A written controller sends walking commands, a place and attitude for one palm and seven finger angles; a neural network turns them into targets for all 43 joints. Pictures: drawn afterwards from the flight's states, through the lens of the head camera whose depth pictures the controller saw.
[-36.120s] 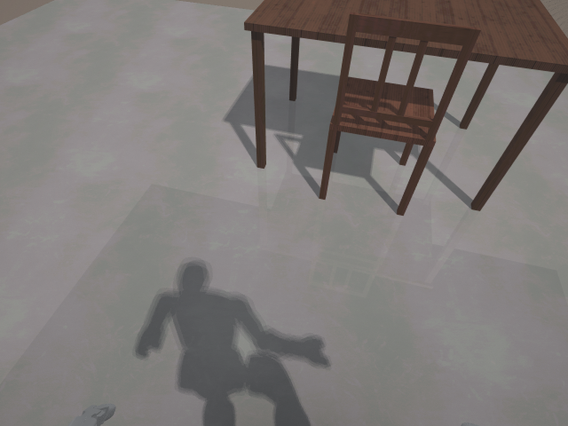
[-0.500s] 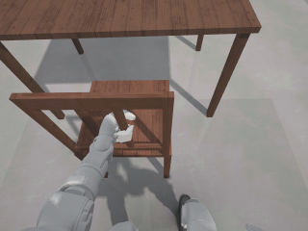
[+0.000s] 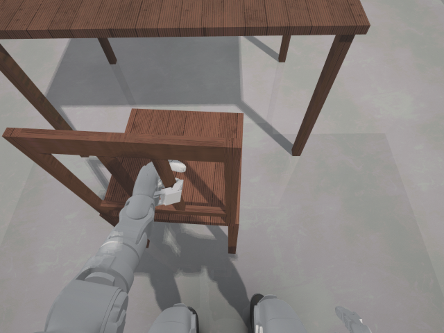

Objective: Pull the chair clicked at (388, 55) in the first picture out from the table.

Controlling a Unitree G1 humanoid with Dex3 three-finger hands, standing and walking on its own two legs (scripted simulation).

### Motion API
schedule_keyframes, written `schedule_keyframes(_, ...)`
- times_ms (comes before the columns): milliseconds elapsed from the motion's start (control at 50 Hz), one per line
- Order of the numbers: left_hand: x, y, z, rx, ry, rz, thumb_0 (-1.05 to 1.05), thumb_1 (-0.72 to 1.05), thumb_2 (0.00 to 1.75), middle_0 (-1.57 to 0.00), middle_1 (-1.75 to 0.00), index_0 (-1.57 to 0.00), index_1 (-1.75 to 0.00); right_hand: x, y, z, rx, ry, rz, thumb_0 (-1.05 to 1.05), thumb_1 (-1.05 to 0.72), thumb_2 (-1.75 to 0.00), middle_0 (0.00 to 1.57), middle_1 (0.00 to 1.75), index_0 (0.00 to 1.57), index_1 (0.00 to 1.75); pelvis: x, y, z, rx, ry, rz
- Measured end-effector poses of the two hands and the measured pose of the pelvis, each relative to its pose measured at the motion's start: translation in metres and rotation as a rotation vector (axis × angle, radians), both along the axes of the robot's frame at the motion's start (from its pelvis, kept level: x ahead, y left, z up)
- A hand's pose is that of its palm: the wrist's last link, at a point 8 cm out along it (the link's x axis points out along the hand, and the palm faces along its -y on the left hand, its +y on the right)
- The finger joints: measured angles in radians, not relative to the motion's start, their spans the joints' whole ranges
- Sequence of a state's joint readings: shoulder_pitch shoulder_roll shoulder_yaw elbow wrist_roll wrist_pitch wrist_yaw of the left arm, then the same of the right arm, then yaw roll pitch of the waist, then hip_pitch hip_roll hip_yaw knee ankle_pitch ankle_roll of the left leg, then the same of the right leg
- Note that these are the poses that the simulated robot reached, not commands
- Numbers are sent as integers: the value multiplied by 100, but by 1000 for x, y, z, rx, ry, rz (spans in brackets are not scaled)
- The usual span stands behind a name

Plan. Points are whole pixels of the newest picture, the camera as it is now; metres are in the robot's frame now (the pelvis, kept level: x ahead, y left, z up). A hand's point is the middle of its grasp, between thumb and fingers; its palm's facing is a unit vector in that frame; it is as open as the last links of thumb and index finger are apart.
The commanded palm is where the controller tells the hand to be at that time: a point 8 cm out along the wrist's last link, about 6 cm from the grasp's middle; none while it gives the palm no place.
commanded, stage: step backward, pulling the chair out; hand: left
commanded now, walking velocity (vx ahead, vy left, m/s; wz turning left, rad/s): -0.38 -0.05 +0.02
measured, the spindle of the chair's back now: (127, 184) +0.41 +0.22 -0.09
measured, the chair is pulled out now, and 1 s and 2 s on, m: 0.35 0.50 0.65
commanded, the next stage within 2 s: stop walking, hand still on the chair in 1.18 s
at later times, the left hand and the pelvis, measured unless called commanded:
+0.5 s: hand (172, 223) +0.31 +0.10 -0.06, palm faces -0.04 -0.98 -0.19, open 5.7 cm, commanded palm +0.31 +0.16 -0.05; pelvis -0.07 -0.01 +0.00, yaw +2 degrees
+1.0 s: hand (166, 268) +0.22 +0.11 -0.05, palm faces -0.08 -0.98 -0.18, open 5.6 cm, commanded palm +0.22 +0.16 -0.05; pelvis -0.16 +0.01 +0.01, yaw +1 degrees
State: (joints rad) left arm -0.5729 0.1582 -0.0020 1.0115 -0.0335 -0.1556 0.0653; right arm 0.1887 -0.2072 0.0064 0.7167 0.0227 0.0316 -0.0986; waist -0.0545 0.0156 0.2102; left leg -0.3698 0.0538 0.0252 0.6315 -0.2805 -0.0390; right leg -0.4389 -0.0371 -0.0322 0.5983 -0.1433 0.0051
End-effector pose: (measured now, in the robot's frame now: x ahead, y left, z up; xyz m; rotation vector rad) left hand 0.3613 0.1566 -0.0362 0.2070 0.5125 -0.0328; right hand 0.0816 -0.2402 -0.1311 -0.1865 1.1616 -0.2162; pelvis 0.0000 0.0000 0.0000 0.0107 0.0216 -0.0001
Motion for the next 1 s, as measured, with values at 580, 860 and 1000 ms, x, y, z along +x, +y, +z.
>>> schedule_keyframes(580,-84,0,1,-2,13,34,9,64,78,-29,-121,-49,-145,-88,-25,5,-68,9,2,1,-91,-89,21,30,20,30,-89,-3,1,3,21,49)
schedule_keyframes(860,-133,4,3,0,29,42,10,64,78,-29,-120,-49,-145,-139,-7,3,2,52,20,1,-91,-89,21,30,20,30,-125,-7,9,-31,-1,10)
schedule_keyframes(1000,-153,4,3,-1,42,14,10,65,76,-28,-121,-49,-145,-155,-20,14,-83,-1,8,1,-91,-89,21,30,20,30,-156,6,9,-8,11,26)
